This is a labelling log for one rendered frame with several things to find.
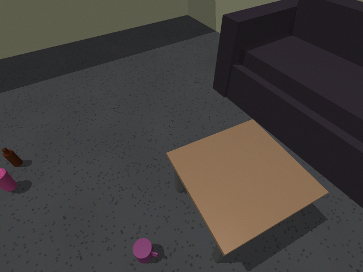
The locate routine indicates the sofa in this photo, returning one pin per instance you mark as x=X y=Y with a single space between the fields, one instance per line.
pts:
x=296 y=68

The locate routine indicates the coffee table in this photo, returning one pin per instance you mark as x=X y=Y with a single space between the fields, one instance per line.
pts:
x=242 y=183

